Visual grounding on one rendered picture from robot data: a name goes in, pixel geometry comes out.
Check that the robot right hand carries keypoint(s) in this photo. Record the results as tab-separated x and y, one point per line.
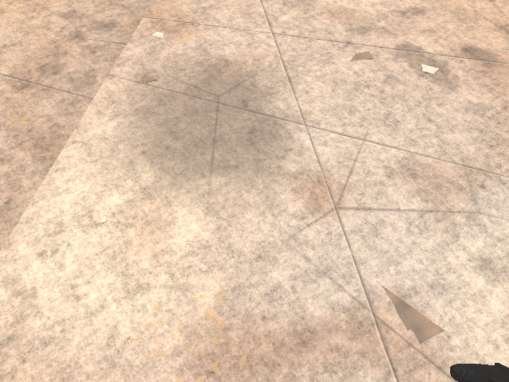
479	373

